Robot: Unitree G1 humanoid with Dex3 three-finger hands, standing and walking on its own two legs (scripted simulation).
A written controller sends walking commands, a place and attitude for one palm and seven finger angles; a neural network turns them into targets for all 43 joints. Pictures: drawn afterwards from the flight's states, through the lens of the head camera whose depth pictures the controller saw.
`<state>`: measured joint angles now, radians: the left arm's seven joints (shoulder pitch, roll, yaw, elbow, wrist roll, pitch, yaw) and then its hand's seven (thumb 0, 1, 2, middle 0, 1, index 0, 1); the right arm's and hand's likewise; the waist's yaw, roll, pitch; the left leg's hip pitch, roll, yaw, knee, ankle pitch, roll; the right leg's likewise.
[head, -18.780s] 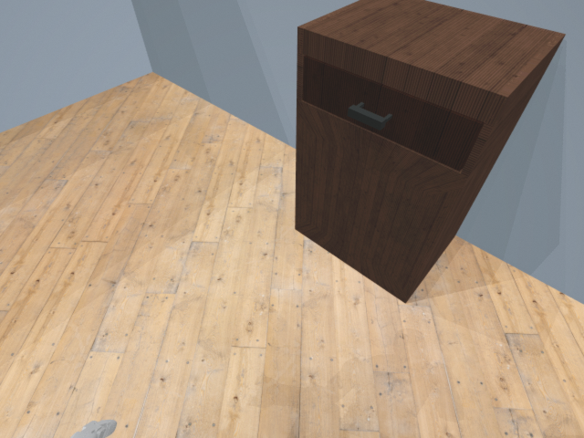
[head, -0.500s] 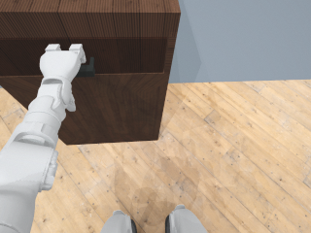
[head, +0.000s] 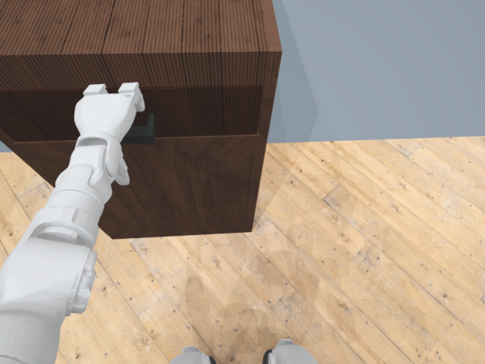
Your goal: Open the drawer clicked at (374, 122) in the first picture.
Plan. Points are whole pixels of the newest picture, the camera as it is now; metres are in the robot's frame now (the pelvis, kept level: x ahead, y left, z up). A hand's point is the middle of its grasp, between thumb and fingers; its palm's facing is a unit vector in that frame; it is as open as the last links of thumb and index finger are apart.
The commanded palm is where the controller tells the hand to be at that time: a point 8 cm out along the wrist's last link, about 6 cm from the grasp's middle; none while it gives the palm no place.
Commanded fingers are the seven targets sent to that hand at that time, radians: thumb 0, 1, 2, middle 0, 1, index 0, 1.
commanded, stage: lift the fingers back up to retry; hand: left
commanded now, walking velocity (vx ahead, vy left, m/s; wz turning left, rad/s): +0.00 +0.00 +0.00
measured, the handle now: (127, 127) +0.55 +0.19 +0.00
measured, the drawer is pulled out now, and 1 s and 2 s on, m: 0.00 0.00 0.00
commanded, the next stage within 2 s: re-aim the fingers above the handle in 0.34 s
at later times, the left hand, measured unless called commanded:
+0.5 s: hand (119, 129) +0.50 +0.17 +0.06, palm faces -0.07 -0.03 -1.00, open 13.8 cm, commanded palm +0.48 +0.18 +0.12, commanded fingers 0.00 -0.50 0.30 -0.30 -1.20 -0.30 -1.20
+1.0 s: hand (115, 132) +0.48 +0.18 +0.07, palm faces -0.03 -0.03 -1.00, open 13.8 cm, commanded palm +0.46 +0.19 +0.12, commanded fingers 0.00 -0.50 0.30 -0.30 -1.20 -0.30 -1.20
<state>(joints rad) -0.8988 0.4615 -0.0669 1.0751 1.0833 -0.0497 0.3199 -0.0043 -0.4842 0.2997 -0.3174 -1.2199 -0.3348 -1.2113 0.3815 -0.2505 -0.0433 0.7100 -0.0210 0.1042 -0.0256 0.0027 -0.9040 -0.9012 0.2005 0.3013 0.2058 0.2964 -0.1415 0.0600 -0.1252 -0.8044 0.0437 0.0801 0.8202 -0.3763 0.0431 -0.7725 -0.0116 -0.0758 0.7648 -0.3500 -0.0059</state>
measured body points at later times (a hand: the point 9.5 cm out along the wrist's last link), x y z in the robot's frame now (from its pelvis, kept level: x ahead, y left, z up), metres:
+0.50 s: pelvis +0.03 -0.02 +0.02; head +0.12 -0.04 +0.46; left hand +0.49 +0.17 +0.11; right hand +0.09 -0.29 -0.12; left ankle +0.00 +0.09 -0.70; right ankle +0.00 -0.12 -0.70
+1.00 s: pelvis +0.02 -0.03 +0.02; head +0.10 -0.05 +0.46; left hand +0.48 +0.18 +0.12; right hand +0.06 -0.30 -0.12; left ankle +0.00 +0.09 -0.70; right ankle +0.00 -0.12 -0.70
